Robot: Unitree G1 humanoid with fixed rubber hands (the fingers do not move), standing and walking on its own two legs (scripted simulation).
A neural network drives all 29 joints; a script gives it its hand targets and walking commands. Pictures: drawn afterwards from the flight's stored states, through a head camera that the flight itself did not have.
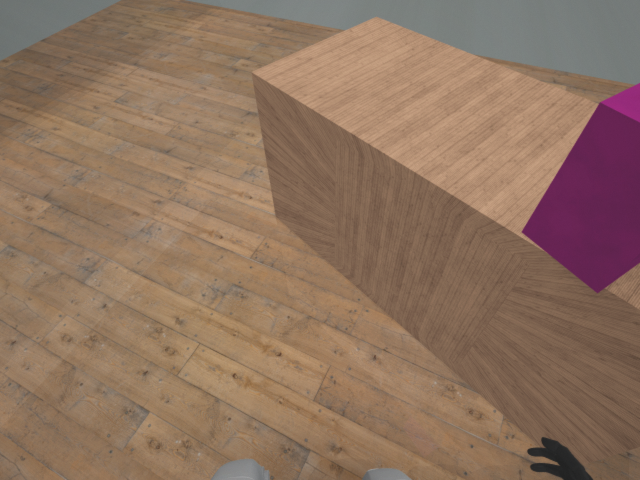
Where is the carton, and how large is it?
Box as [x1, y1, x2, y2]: [522, 83, 639, 292]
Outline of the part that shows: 639,83 599,103 522,230 523,233 596,292 598,292 639,262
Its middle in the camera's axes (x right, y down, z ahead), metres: +0.50 -0.09 +0.62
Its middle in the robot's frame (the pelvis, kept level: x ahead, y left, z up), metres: +0.51 -0.51 +0.03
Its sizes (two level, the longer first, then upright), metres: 0.164 0.163 0.279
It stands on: a pedestal, 0.65 m high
